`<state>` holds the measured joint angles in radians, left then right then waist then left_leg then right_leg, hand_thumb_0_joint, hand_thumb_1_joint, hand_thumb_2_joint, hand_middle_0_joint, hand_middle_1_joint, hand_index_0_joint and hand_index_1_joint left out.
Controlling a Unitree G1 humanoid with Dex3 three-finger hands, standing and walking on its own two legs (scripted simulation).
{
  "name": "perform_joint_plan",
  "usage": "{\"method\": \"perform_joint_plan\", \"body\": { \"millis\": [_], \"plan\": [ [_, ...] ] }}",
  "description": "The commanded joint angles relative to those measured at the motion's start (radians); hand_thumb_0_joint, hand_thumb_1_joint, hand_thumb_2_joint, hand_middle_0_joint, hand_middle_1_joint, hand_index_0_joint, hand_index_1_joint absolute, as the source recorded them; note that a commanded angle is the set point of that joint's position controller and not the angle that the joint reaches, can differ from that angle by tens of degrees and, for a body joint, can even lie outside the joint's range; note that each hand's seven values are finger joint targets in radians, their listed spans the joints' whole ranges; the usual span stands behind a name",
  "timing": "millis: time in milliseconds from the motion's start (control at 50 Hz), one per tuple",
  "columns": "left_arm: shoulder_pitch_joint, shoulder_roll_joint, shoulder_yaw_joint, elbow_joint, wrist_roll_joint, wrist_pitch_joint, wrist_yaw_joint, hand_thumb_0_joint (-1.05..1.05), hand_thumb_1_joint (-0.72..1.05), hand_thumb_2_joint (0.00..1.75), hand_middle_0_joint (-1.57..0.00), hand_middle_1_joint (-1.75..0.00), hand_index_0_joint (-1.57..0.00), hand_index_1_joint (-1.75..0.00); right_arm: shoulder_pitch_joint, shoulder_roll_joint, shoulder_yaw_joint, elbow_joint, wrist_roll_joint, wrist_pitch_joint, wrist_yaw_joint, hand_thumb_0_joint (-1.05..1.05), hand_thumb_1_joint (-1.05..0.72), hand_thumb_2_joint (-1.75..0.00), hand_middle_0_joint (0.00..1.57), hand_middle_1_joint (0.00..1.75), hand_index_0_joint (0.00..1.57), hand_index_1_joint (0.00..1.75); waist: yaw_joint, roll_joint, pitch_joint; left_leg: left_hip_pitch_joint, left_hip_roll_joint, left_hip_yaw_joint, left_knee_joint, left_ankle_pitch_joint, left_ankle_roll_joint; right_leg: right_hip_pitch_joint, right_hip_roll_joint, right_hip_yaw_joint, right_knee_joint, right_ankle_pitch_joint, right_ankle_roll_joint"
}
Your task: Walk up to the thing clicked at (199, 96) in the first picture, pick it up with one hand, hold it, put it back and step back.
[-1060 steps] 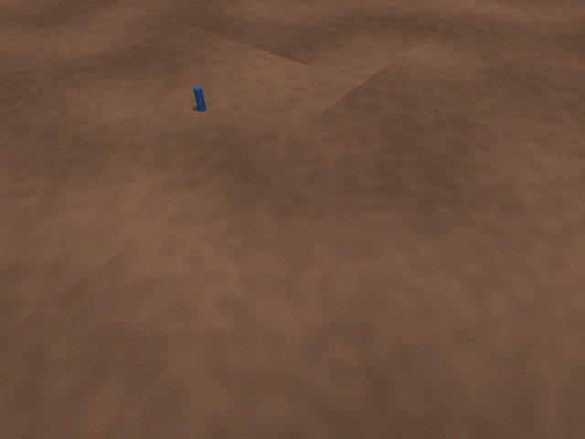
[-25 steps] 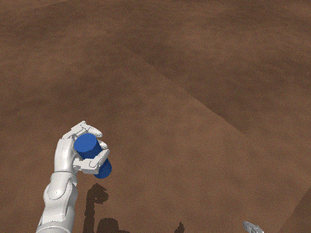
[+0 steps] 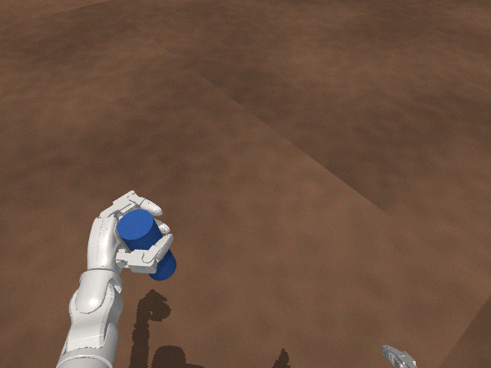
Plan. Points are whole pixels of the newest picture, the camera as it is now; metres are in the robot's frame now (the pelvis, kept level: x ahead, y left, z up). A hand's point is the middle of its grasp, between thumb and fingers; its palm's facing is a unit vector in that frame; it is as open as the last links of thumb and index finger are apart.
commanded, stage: hold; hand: left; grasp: from the side
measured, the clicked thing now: (150, 248) +0.33 +0.18 +0.02
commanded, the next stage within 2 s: crouch in 0.60 s
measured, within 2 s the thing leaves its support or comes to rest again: neither
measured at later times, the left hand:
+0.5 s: hand (147, 238) +0.33 +0.18 +0.05, palm faces +0.04 -1.00 +0.00, open 7.5 cm
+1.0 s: hand (156, 251) +0.33 +0.18 +0.00, palm faces +0.07 -1.00 +0.02, open 7.5 cm
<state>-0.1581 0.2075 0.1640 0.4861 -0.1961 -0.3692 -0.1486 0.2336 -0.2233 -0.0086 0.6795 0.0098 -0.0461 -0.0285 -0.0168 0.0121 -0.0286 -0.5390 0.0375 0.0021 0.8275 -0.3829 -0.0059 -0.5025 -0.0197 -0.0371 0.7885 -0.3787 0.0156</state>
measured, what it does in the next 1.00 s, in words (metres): stands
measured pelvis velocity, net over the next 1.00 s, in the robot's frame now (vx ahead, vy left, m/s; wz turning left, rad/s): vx -0.01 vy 0.00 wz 0.00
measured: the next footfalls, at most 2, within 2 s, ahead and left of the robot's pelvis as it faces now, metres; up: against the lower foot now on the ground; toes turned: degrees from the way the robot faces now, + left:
none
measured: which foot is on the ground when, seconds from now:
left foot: down 0.00-1.00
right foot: down 0.00-1.00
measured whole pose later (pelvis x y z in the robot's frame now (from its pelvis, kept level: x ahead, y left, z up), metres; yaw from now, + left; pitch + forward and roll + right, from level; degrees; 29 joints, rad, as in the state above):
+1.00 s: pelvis -0.01 +0.00 -0.02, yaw +0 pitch +10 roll -2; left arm -0.20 0.19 0.18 0.61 -0.18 -0.44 -0.13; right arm 0.22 -0.23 -0.02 0.67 0.00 -0.06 0.00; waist -0.03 0.00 -0.04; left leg -0.69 0.04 0.00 0.94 -0.42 0.00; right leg -0.65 -0.02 -0.04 0.90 -0.41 0.02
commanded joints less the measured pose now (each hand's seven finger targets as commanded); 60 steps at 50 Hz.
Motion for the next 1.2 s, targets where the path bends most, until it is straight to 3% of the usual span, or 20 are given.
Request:
{"method": "perform_joint_plan", "body": {
  "millis": [0, 20, 80, 100, 180, 300, 360, 400, 460, 500, 560, 600, 660, 740, 820, 940, 1040, 1080, 1140, 1180],
  "plan": [
    [-0.286, 0.104, 0.027, -0.216, -0.019, -0.081, -0.002, 0.00, 0.37, 1.26, -1.31, -1.44, -1.33, -1.43, -0.033, -0.137, -0.046, -0.123, 0.000, -0.046, -0.012, 0.00, -0.91, -0.90, 0.20, 0.30, 0.20, 0.30, -0.013, -0.005, -0.250, 0.131, -0.021, -0.005, -0.120, 0.177, 0.011, 0.079, 0.027, -0.001, -0.107, 0.211, -0.025],
    [-0.246, 0.106, 0.031, -0.194, -0.014, -0.074, -0.004, 0.00, 0.35, 1.26, -1.31, -1.44, -1.32, -1.43, -0.025, -0.141, -0.051, -0.117, 0.002, -0.044, -0.011, 0.00, -0.91, -0.90, 0.20, 0.30, 0.20, 0.30, -0.008, -0.011, -0.252, 0.132, -0.020, -0.008, -0.124, 0.180, 0.011, 0.079, 0.029, -0.006, -0.107, 0.211, -0.027],
    [-0.294, 0.115, 0.009, -0.277, -0.010, -0.086, -0.012, 0.00, 0.33, 1.24, -1.31, -1.44, -1.33, -1.43, -0.041, -0.140, -0.049, -0.140, 0.001, -0.047, -0.007, 0.00, -0.91, -0.90, 0.20, 0.30, 0.20, 0.30, -0.004, 0.039, -0.280, 0.159, -0.019, -0.011, -0.128, 0.187, 0.004, 0.087, 0.029, -0.008, -0.099, 0.210, -0.032],
    [-0.300, 0.142, 0.041, -0.285, -0.012, -0.084, -0.005, 0.00, 0.34, 1.24, -1.30, -1.42, -1.32, -1.42, -0.033, -0.143, -0.052, -0.135, 0.002, -0.045, -0.009, 0.00, -0.91, -0.90, 0.20, 0.30, 0.20, 0.30, 0.001, 0.030, -0.307, 0.164, -0.019, -0.009, -0.123, 0.205, 0.006, 0.101, 0.029, -0.006, -0.100, 0.228, -0.030],
    [-0.287, 0.140, 0.060, -0.279, -0.019, -0.084, 0.017, 0.00, 0.33, 1.26, -1.31, -1.45, -1.32, -1.44, -0.033, -0.133, -0.044, -0.129, 0.005, -0.047, -0.012, 0.00, -0.91, -0.90, 0.20, 0.30, 0.20, 0.30, 0.001, 0.002, -0.280, 0.142, -0.023, -0.004, -0.120, 0.191, 0.010, 0.105, 0.027, -0.002, -0.109, 0.224, -0.025],
    [-0.266, 0.135, 0.054, -0.237, -0.003, -0.078, 0.023, 0.00, 0.36, 1.26, -1.30, -1.43, -1.31, -1.43, -0.039, -0.132, -0.045, -0.125, 0.005, -0.043, -0.011, 0.00, -0.90, -0.90, 0.20, 0.30, 0.20, 0.30, -0.001, 0.008, -0.217, 0.114, -0.022, -0.005, -0.134, 0.143, 0.009, 0.070, 0.028, -0.004, -0.112, 0.176, -0.029],
    [-0.318, 0.137, 0.029, -0.298, 0.000, -0.081, 0.015, 0.00, 0.36, 1.26, -1.30, -1.43, -1.31, -1.43, -0.032, -0.139, -0.047, -0.137, 0.003, -0.046, -0.009, 0.00, -0.91, -0.90, 0.20, 0.30, 0.20, 0.30, -0.006, 0.048, -0.288, 0.162, -0.017, -0.012, -0.138, 0.182, 0.003, 0.091, 0.030, -0.008, -0.097, 0.210, -0.033],
    [-0.276, 0.093, 0.002, -0.252, -0.006, -0.075, 0.010, 0.00, 0.37, 1.25, -1.30, -1.44, -1.32, -1.43, -0.038, -0.140, -0.047, -0.144, 0.006, -0.048, -0.007, 0.00, -0.91, -0.90, 0.20, 0.30, 0.20, 0.30, -0.013, 0.034, -0.245, 0.154, -0.013, -0.020, -0.143, 0.161, 0.002, 0.068, 0.033, -0.014, -0.097, 0.186, -0.034],
    [-0.296, 0.116, 0.023, -0.292, -0.015, -0.077, 0.013, 0.00, 0.33, 1.23, -1.29, -1.42, -1.31, -1.42, -0.047, -0.139, -0.045, -0.146, 0.009, -0.052, -0.008, 0.00, -0.91, -0.90, 0.20, 0.30, 0.20, 0.30, -0.005, 0.025, -0.251, 0.150, -0.015, -0.020, -0.146, 0.132, 0.003, 0.070, 0.033, -0.015, -0.105, 0.159, -0.033],
    [-0.246, 0.120, 0.037, -0.254, -0.013, -0.068, 0.016, 0.00, 0.31, 1.23, -1.29, -1.42, -1.30, -1.42, -0.033, -0.140, -0.048, -0.132, 0.007, -0.051, -0.006, 0.00, -0.91, -0.90, 0.20, 0.30, 0.20, 0.30, -0.003, -0.002, -0.249, 0.127, -0.020, -0.013, -0.132, 0.148, 0.007, 0.084, 0.030, -0.010, -0.112, 0.176, -0.030],
    [-0.271, 0.128, 0.035, -0.294, -0.009, -0.072, 0.023, 0.00, 0.32, 1.22, -1.26, -1.40, -1.28, -1.40, -0.032, -0.134, -0.045, -0.138, 0.004, -0.051, -0.010, 0.00, -0.91, -0.90, 0.20, 0.30, 0.20, 0.30, -0.004, 0.010, -0.298, 0.155, -0.022, -0.006, -0.114, 0.218, 0.008, 0.101, 0.027, -0.004, -0.102, 0.248, -0.027],
    [-0.266, 0.099, 0.003, -0.269, -0.001, -0.068, 0.024, 0.00, 0.35, 1.23, -1.26, -1.40, -1.28, -1.40, -0.018, -0.140, -0.049, -0.125, 0.002, -0.049, -0.010, 0.00, -0.91, -0.90, 0.20, 0.30, 0.20, 0.30, -0.022, -0.013, -0.268, 0.153, -0.018, -0.011, -0.119, 0.208, 0.010, 0.084, 0.029, -0.008, -0.101, 0.240, -0.025],
    [-0.315, 0.154, 0.060, -0.298, -0.005, -0.081, 0.032, 0.00, 0.36, 1.24, -1.28, -1.42, -1.30, -1.42, -0.032, -0.134, -0.044, -0.134, 0.002, -0.052, -0.010, 0.00, -0.91, -0.90, 0.20, 0.30, 0.20, 0.30, -0.004, 0.016, -0.285, 0.147, -0.020, -0.011, -0.114, 0.208, 0.009, 0.097, 0.027, -0.006, -0.096, 0.236, -0.026],
    [-0.253, 0.110, 0.027, -0.225, 0.007, -0.076, 0.029, 0.00, 0.44, 1.24, -1.29, -1.38, -1.31, -1.37, -0.033, -0.131, -0.044, -0.129, 0.001, -0.046, -0.009, 0.00, -0.87, -0.90, 0.20, 0.30, 0.20, 0.30, -0.008, 0.011, -0.245, 0.127, -0.021, -0.006, -0.115, 0.196, 0.009, 0.076, 0.026, -0.004, -0.097, 0.227, -0.028],
    [-0.232, 0.080, 0.027, -0.150, -0.001, -0.084, 0.021, 0.00, 0.40, 1.22, -1.31, -1.38, -1.33, -1.37, -0.031, -0.141, -0.054, -0.129, -0.001, -0.045, 0.007, 0.00, -0.87, -0.90, 0.20, 0.30, 0.20, 0.30, -0.013, -0.004, -0.209, 0.069, -0.013, -0.019, -0.098, 0.162, 0.008, 0.017, 0.033, -0.015, -0.065, 0.186, -0.033],
    [-0.322, 0.103, 0.057, -0.072, 0.013, -0.167, 0.021, 0.00, 0.39, 1.23, -1.28, -1.38, -1.30, -1.37, -0.011, -0.143, -0.062, -0.110, -0.016, -0.056, 0.024, 0.00, -0.87, -0.90, 0.20, 0.30, 0.20, 0.30, -0.033, -0.014, -0.270, -0.025, -0.020, -0.014, 0.024, 0.157, 0.018, -0.094, 0.023, 0.002, 0.033, 0.193, -0.030],
    [-0.450, 0.164, 0.111, 0.025, 0.021, -0.291, -0.002, 0.00, 0.34, 1.24, -1.27, -1.39, -1.28, -1.39, 0.001, -0.153, -0.069, -0.094, -0.032, -0.065, 0.034, 0.00, -0.88, -0.90, 0.20, 0.30, 0.20, 0.30, -0.054, 0.011, -0.340, -0.182, -0.024, -0.027, 0.166, 0.024, 0.018, -0.298, 0.025, 0.009, 0.180, 0.067, -0.036],
    [-0.453, 0.143, 0.098, 0.131, 0.020, -0.327, -0.019, 0.00, 0.37, 1.24, -1.27, -1.38, -1.28, -1.38, 0.002, -0.165, -0.067, -0.088, -0.038, -0.070, 0.038, 0.00, -0.88, -0.90, 0.20, 0.30, 0.20, 0.30, -0.070, 0.012, -0.378, -0.261, -0.025, -0.039, 0.247, -0.009, 0.017, -0.412, 0.029, 0.003, 0.266, 0.027, -0.040],
    [-0.502, 0.198, 0.137, 0.174, 0.014, -0.391, -0.035, 0.00, 0.36, 1.26, -1.30, -1.41, -1.31, -1.41, -0.005, -0.173, -0.059, -0.098, -0.045, -0.072, 0.045, 0.00, -0.88, -0.90, 0.20, 0.30, 0.20, 0.30, -0.049, 0.045, -0.482, -0.396, -0.029, -0.050, 0.371, -0.043, 0.018, -0.531, 0.026, 0.010, 0.387, -0.023, -0.044],
    [-0.556, 0.177, 0.101, 0.174, 0.011, -0.418, -0.057, 0.00, 0.37, 1.26, -1.31, -1.41, -1.32, -1.41, -0.001, -0.175, -0.051, -0.106, -0.051, -0.072, 0.050, 0.00, -0.88, -0.90, 0.20, 0.30, 0.20, 0.30, -0.059, 0.097, -0.564, -0.413, -0.027, -0.058, 0.438, -0.003, 0.012, -0.612, 0.026, 0.005, 0.462, -0.006, -0.048]
  ]
}}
